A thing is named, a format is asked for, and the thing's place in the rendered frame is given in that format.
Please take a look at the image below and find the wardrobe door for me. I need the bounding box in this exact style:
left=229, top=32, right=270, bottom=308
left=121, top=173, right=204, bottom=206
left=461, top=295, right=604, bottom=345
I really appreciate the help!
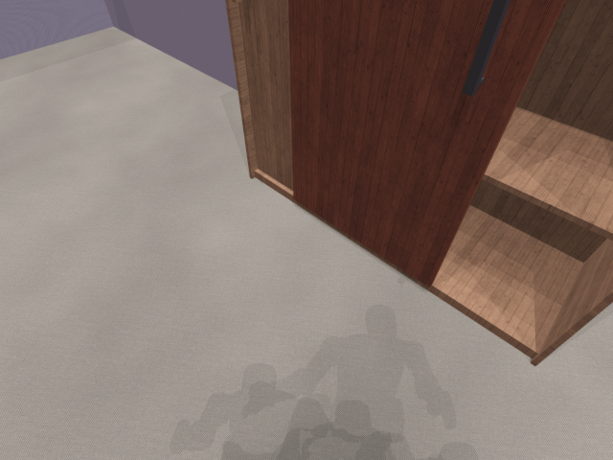
left=238, top=0, right=293, bottom=191
left=288, top=0, right=566, bottom=287

